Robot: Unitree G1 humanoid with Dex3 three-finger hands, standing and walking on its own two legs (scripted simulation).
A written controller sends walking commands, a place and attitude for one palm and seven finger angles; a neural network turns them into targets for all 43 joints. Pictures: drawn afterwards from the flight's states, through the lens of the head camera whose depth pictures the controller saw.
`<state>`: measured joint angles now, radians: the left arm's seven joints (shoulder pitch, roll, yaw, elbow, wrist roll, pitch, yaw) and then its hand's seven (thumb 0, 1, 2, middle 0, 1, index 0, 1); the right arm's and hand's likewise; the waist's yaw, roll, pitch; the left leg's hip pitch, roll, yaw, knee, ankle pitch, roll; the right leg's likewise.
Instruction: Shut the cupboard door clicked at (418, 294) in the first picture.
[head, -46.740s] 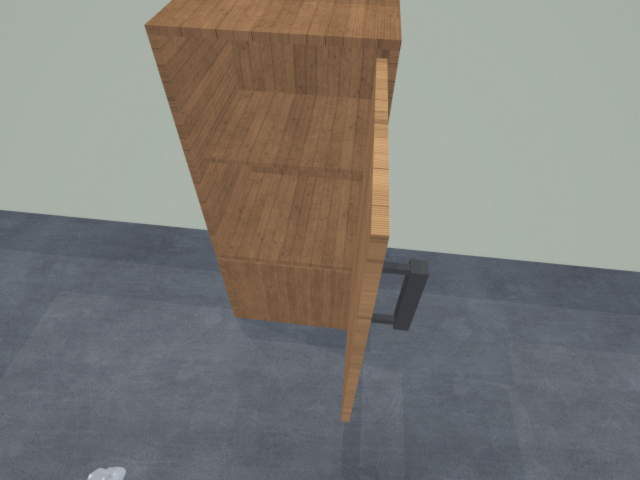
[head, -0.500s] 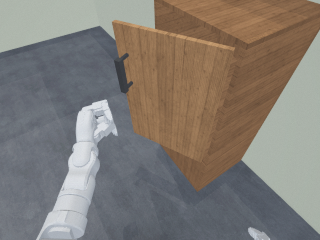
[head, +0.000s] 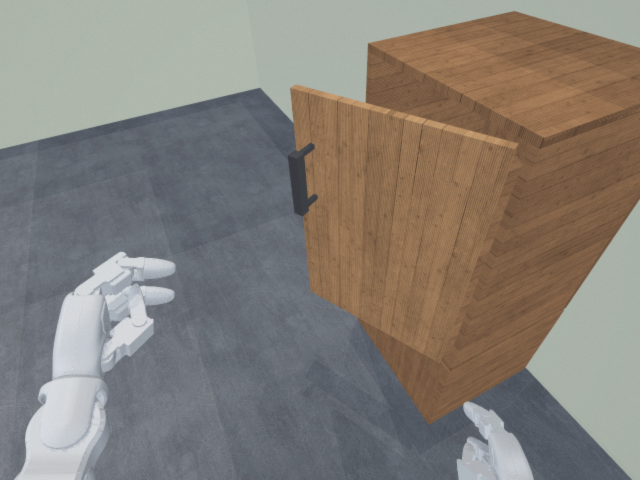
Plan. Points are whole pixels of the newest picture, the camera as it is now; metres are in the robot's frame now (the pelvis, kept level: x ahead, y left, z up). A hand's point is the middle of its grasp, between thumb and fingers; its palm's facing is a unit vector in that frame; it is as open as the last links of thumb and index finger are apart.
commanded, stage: draw the hand back to the body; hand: left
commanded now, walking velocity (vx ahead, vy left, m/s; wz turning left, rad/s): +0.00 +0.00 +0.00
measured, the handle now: (305, 179) +0.66 +0.12 +0.02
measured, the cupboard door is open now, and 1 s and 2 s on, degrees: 28 28 28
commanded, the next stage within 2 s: step back with the hand held close in 0.58 s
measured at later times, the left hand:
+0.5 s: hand (74, 352) +0.19 +0.26 +0.15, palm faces +0.47 -0.79 -0.39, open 7.3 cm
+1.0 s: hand (79, 343) +0.20 +0.27 +0.15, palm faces +0.37 -0.79 -0.49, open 7.4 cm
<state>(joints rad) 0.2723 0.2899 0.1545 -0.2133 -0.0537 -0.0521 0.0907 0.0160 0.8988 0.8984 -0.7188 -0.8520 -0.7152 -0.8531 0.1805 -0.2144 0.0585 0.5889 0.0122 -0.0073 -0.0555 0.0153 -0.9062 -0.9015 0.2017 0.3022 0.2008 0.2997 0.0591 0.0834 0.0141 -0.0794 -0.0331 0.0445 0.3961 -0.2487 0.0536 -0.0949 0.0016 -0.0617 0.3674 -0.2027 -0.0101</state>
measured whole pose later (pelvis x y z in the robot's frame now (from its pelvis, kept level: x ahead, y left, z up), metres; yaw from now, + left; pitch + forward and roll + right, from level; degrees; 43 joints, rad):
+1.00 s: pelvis -0.01 +0.01 -0.01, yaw -2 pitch +1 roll -1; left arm 0.53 0.40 0.39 -0.41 -0.05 -0.15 0.13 0.01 0.89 0.90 -0.22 -0.30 -0.21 -0.30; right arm 0.19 -0.27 -0.02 0.58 0.02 -0.01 -0.08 0.02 -0.91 -0.90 0.20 0.30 0.20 0.30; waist 0.00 0.05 -0.01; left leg -0.25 -0.03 0.08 0.52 -0.29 0.07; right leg -0.28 0.00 -0.03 0.49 -0.22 0.01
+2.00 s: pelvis -0.14 +0.01 -0.05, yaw +6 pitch -3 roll -2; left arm 0.48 0.44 0.54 -0.52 0.00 -0.27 0.15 0.01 0.89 0.90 -0.22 -0.30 -0.22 -0.30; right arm 0.25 -0.22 -0.02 0.59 0.01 -0.09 -0.07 0.02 -0.91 -0.90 0.20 0.30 0.20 0.30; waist -0.02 0.00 0.05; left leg -0.56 0.05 0.13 0.83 -0.28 0.10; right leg -0.49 0.06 0.05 0.80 -0.27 0.02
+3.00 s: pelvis -0.33 +0.05 -0.02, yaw -5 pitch -3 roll -3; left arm 0.58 0.41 0.40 -0.49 -0.02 -0.18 0.18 0.01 0.89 0.90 -0.22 -0.30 -0.21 -0.30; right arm 0.32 -0.23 -0.01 0.68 -0.01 -0.07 -0.08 0.02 -0.91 -0.90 0.20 0.30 0.20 0.30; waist -0.01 0.01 -0.05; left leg -0.42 0.02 0.03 0.67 -0.34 0.00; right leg -0.25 0.03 -0.02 0.57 -0.28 -0.01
